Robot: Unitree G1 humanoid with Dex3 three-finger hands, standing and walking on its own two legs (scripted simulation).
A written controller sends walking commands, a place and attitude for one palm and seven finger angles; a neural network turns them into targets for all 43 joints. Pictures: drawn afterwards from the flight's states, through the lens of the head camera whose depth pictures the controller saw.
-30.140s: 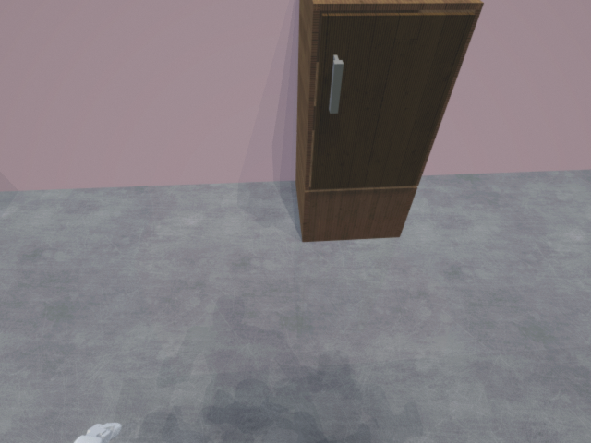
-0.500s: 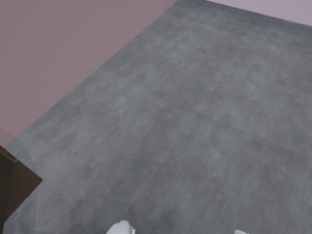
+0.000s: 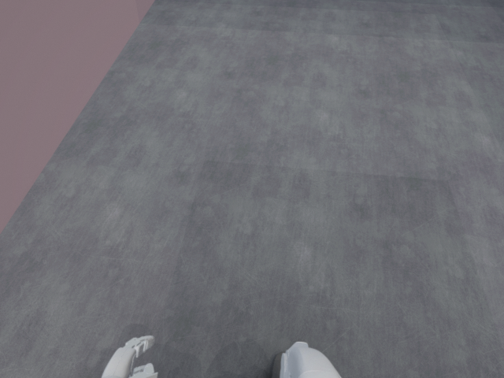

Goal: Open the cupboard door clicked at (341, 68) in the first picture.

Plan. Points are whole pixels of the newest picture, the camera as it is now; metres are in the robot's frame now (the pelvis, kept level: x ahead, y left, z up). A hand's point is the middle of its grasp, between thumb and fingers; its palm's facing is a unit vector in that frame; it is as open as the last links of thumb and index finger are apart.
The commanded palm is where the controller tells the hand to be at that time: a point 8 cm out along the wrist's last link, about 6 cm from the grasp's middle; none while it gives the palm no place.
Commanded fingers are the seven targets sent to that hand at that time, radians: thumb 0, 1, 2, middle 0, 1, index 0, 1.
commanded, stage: walk to a spot facing it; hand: left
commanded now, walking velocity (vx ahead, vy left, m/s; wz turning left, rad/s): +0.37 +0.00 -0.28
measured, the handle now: out of the picture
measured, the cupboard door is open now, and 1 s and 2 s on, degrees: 45 45 45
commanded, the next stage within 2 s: turn to face it in 0.68 s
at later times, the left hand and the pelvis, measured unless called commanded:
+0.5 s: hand (195, 351) +0.19 +0.10 -0.15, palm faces +0.02 -0.98 -0.21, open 7.3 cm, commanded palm none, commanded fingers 0.00 0.90 0.90 -0.20 -0.30 -0.20 -0.30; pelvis +0.24 -0.07 +0.01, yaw -5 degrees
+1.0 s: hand (205, 182) +0.57 +0.11 -0.16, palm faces +0.01 -0.97 -0.23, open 7.3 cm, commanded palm none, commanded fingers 0.00 0.90 0.90 -0.20 -0.30 -0.20 -0.30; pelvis +0.48 -0.09 +0.01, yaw +2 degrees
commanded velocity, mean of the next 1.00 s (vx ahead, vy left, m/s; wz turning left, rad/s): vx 0.26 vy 0.00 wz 0.17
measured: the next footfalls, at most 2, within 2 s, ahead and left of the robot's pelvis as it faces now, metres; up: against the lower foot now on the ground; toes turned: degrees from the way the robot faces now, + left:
right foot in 0.04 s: +0.15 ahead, -0.09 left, +0.00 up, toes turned -8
left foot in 0.66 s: +0.46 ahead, +0.01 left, +0.00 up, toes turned +2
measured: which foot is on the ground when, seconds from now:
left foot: down 0.00-0.04, up 0.06-0.64, down 0.66-1.00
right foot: up 0.00-0.02, down 0.04-0.66, up 0.68-1.00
